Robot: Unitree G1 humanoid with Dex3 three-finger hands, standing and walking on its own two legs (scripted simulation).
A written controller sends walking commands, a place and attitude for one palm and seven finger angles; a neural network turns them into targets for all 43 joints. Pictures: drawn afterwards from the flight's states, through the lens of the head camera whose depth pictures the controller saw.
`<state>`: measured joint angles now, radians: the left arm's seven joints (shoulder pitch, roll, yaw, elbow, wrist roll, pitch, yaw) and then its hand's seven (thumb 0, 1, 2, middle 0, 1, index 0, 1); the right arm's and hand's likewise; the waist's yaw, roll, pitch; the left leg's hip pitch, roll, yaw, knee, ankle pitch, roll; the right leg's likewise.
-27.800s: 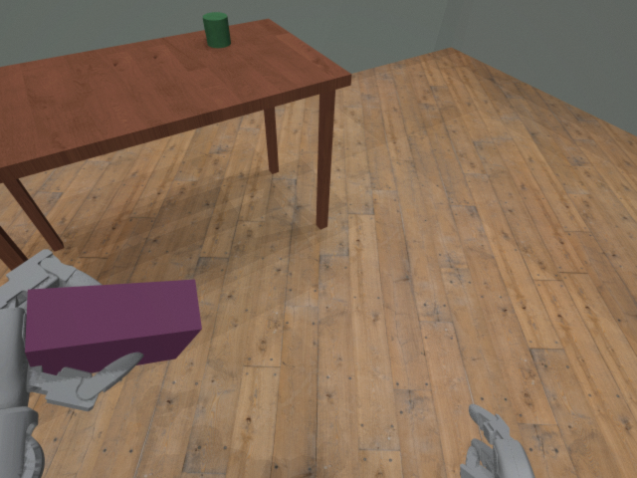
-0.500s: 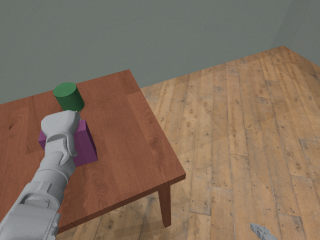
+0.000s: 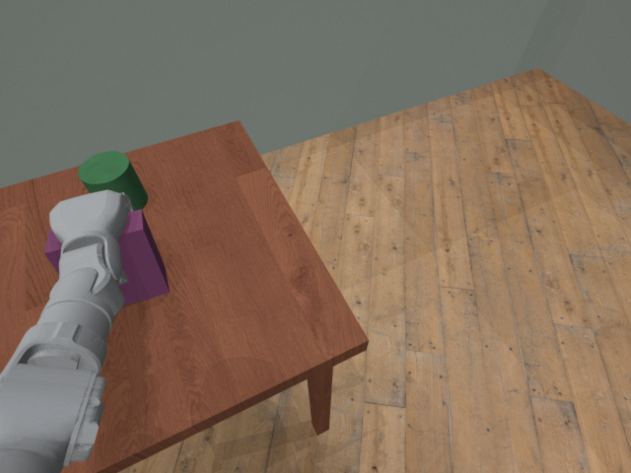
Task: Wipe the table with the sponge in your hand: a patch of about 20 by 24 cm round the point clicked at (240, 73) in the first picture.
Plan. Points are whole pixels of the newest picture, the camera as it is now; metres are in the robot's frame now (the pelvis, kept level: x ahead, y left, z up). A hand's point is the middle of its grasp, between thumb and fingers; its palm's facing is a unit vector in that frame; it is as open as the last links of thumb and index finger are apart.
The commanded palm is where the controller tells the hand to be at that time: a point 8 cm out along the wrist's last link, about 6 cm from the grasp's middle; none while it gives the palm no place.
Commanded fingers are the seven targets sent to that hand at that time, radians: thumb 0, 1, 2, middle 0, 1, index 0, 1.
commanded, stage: wipe forward along the middle lane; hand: left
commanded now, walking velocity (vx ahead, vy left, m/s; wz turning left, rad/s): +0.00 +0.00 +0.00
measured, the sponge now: (119, 274) +0.39 +0.31 -0.01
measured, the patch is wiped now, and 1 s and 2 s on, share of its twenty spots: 1.00 1.00 1.00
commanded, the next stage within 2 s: slide back across to the first lane in 0.02 s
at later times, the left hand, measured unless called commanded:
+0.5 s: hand (90, 230) +0.43 +0.34 +0.04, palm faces -0.12 -0.05 -0.99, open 9.4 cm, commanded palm +0.40 +0.35 +0.10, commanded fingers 0.00 0.10 1.30 -1.20 -1.60 -1.20 -1.60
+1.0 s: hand (44, 258) +0.38 +0.38 +0.05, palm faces -0.11 -0.04 -0.99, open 9.4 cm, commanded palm +0.35 +0.37 +0.09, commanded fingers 0.00 0.10 1.30 -1.20 -1.60 -1.20 -1.60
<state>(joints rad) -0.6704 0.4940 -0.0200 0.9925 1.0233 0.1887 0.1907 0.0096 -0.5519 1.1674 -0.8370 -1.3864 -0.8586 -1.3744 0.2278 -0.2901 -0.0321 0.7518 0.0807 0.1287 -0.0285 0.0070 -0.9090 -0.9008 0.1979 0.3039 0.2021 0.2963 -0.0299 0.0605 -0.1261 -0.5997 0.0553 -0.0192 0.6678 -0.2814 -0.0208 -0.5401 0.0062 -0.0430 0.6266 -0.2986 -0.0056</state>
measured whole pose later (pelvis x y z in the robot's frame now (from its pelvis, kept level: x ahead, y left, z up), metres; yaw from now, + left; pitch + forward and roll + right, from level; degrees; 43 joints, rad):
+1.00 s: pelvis +0.04 +0.03 +0.01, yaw +0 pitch +11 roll -2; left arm -0.38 0.57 0.08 0.66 0.99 0.16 0.12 -0.01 -0.48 1.13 -0.78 -1.42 -0.79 -1.44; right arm 0.16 -0.29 -0.04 0.68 0.08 0.13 0.00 0.01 -0.91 -0.90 0.20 0.30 0.20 0.30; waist 0.01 0.05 -0.10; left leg -0.48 0.03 -0.01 0.62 -0.33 0.01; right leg -0.38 -0.02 -0.04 0.51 -0.31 0.03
